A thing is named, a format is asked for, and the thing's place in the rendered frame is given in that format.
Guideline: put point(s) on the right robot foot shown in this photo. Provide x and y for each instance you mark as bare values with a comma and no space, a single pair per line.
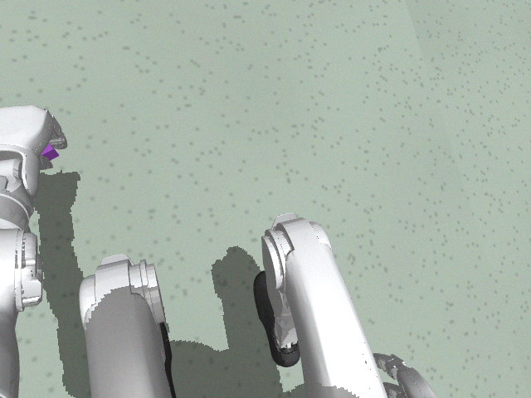
282,356

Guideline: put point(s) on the left robot hand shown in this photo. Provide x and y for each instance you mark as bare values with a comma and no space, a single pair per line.
32,128

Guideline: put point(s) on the left robot arm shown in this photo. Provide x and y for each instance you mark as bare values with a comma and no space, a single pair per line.
21,267

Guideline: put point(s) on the right robot hand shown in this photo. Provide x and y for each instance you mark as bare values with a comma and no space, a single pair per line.
411,383

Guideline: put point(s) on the small box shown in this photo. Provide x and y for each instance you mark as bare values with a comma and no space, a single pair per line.
50,152

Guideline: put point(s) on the left robot foot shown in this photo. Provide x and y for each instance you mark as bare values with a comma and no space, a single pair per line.
168,359

